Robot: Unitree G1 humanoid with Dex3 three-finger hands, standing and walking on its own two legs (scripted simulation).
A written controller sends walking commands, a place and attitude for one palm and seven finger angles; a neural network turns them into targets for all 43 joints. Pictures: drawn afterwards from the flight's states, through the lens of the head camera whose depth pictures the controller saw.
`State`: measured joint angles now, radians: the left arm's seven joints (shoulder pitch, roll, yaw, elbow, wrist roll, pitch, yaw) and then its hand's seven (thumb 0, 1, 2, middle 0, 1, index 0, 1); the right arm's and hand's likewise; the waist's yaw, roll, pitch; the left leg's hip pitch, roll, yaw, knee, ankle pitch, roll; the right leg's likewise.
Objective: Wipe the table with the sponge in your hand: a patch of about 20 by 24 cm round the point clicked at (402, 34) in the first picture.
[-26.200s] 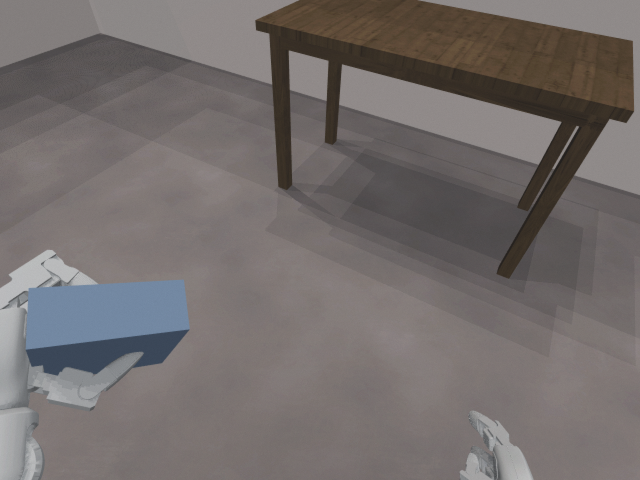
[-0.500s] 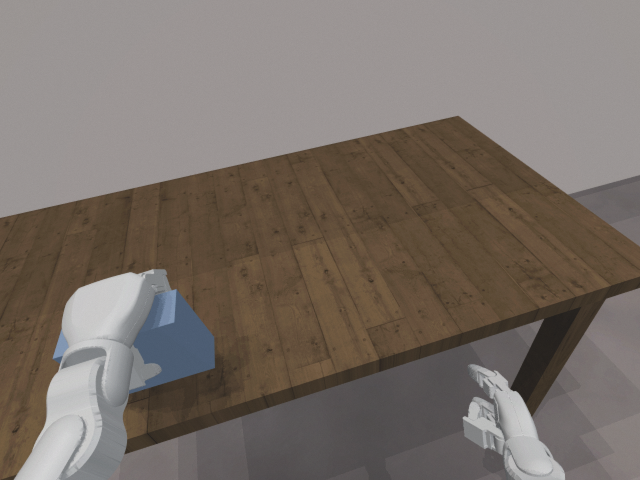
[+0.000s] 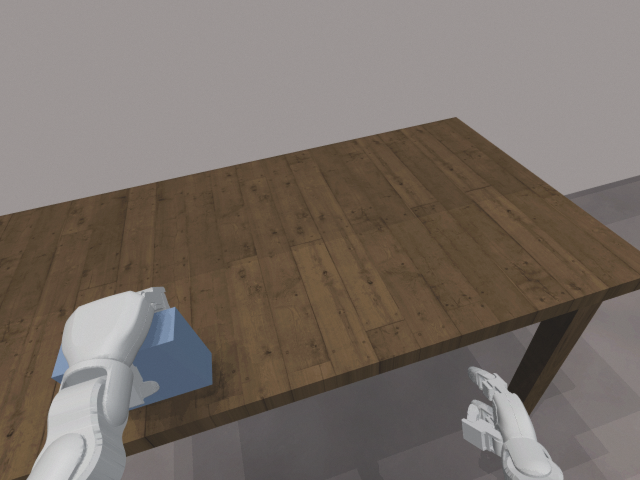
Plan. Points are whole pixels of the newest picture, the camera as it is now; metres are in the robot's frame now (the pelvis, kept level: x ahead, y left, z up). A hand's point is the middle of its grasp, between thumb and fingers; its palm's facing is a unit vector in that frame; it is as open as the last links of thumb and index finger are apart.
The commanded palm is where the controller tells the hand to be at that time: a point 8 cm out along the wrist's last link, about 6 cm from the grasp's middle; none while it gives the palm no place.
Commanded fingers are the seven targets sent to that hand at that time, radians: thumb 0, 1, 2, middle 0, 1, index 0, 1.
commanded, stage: lower the sponge onto the table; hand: left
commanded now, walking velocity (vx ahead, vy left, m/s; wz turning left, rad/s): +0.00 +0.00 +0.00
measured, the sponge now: (148, 370) +0.21 +0.27 +0.05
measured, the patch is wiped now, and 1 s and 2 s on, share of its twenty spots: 0.00 0.10 0.45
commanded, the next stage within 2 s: wipe forward along the first lane in 0.24 s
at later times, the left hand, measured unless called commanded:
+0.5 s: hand (129, 350) +0.22 +0.28 +0.08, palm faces +0.04 -0.09 -1.00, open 9.0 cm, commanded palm +0.19 +0.28 +0.13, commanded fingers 0.00 0.10 1.30 -1.20 -1.60 -1.20 -1.60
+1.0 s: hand (133, 322) +0.26 +0.30 +0.08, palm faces +0.00 -0.05 -1.00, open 9.1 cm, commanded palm +0.24 +0.30 +0.11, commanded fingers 0.00 0.10 1.30 -1.20 -1.60 -1.20 -1.60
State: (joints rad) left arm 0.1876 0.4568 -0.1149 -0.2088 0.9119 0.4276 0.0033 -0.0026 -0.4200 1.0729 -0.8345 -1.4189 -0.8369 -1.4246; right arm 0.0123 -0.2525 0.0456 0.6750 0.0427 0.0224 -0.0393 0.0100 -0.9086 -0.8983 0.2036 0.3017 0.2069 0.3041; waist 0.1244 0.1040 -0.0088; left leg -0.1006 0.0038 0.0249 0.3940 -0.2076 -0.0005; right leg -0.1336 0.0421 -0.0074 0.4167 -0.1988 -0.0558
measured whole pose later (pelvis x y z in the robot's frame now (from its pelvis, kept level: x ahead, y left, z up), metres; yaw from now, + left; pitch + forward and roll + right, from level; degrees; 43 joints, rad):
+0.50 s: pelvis +0.00 +0.00 +0.00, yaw +1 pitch -4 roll +0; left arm 0.18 0.45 -0.10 -0.16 0.93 0.40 0.03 -0.01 -0.43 1.08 -0.84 -1.42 -0.84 -1.42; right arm 0.03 -0.26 0.04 0.69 0.05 0.02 -0.05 0.01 -0.91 -0.90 0.20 0.30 0.20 0.30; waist 0.13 0.10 -0.02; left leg -0.13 0.00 0.01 0.41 -0.22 0.01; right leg -0.15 0.04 -0.02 0.42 -0.21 -0.05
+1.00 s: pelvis +0.00 +0.00 +0.00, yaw +2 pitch -1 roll +0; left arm -0.04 0.46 -0.07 0.13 0.94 0.33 0.04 -0.01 -0.45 1.12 -0.84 -1.43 -0.84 -1.40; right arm 0.07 -0.28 0.02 0.72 0.07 0.01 -0.08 0.01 -0.91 -0.90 0.20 0.30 0.20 0.30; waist 0.11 0.10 -0.04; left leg -0.20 0.00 0.00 0.44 -0.22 0.00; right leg -0.22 0.04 -0.03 0.44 -0.21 -0.05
